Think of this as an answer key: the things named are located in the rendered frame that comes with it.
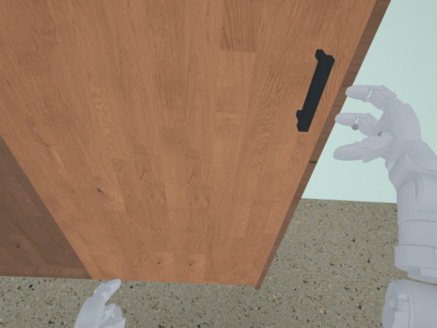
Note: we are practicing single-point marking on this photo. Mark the wardrobe door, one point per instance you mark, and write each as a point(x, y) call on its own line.
point(161, 134)
point(29, 235)

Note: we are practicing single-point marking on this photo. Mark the right robot upper arm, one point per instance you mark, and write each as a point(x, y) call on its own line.
point(410, 304)

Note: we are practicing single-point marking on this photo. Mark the right robot hand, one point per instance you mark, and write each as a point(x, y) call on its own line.
point(398, 123)

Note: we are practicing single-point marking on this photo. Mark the left robot hand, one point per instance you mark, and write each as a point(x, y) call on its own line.
point(94, 313)

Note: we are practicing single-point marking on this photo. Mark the robot right forearm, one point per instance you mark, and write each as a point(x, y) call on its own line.
point(412, 167)

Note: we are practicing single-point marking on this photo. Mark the handle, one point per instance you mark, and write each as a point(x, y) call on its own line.
point(316, 88)

